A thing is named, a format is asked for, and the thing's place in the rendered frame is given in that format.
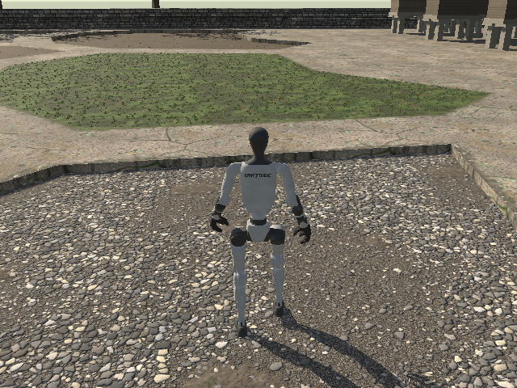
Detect robot right forearm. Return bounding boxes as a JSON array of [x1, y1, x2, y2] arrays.
[[291, 195, 309, 228]]

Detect robot left forearm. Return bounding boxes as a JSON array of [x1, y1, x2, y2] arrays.
[[212, 194, 226, 220]]

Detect robot right upper arm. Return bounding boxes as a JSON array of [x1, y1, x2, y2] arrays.
[[275, 162, 298, 207]]

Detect robot left thigh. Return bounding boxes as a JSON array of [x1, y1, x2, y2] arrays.
[[230, 226, 247, 287]]

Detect left robot hand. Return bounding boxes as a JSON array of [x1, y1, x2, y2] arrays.
[[210, 217, 229, 232]]

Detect right robot hand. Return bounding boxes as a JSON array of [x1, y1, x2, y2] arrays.
[[293, 224, 311, 244]]

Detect humanoid robot torso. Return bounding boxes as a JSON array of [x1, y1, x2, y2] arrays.
[[240, 159, 278, 243]]

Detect robot left upper arm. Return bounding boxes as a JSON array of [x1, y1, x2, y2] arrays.
[[218, 162, 242, 206]]

